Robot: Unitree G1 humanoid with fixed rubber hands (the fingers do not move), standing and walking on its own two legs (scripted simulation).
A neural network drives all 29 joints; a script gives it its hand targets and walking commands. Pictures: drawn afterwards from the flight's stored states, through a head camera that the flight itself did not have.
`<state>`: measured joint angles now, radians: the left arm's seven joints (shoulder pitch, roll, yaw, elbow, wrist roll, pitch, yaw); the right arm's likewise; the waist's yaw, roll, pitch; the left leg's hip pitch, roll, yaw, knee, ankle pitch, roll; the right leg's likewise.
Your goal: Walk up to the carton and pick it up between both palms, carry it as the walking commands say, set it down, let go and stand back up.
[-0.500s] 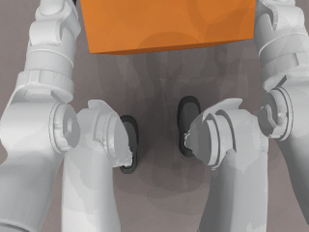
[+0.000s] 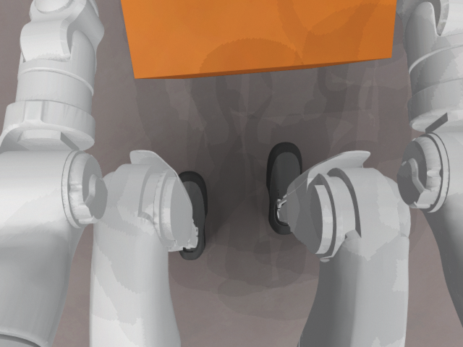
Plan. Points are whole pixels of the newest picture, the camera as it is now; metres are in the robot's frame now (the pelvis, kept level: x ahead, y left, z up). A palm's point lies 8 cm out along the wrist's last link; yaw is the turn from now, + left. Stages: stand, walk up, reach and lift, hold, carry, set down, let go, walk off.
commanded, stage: set down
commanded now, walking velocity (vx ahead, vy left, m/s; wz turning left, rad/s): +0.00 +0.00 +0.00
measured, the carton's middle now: out of the picture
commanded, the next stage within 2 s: let go in 1.14 s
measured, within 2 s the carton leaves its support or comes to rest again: neither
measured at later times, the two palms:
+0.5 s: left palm out of the picture +0.57 +0.15 -0.02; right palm out of the picture +0.53 -0.24 -0.02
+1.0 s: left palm out of the picture +0.56 +0.15 +0.14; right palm out of the picture +0.53 -0.25 +0.13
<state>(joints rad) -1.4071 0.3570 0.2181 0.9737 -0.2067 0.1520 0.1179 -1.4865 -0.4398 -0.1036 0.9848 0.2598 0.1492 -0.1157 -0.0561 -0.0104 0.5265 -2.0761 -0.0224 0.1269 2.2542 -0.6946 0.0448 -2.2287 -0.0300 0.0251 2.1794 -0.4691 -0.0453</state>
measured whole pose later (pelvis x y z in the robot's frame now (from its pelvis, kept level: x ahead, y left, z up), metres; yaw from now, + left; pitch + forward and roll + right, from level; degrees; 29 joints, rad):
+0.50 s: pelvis +0.00 +0.01 +0.10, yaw -2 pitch +28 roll +3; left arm -1.40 0.37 0.22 0.68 -0.21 0.42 0.15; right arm -1.34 -0.48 -0.10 0.56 0.20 0.45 -0.09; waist -0.03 0.01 0.53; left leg -1.79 -0.03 0.11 1.94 -0.64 0.05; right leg -1.92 -0.01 0.04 1.88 -0.45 -0.02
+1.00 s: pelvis +0.00 +0.01 +0.24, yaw -4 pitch +25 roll +4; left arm -1.32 0.37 0.22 0.64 -0.21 0.44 0.14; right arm -1.30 -0.48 -0.10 0.54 0.17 0.48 -0.06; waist 0.00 0.00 0.53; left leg -1.37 -0.03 0.11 1.41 -0.49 0.05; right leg -1.48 0.01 0.06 1.37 -0.33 -0.01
